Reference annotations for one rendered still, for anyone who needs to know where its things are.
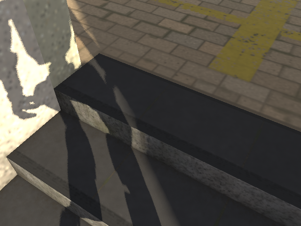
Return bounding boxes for stairs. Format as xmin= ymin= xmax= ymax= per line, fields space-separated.
xmin=0 ymin=89 xmax=301 ymax=226

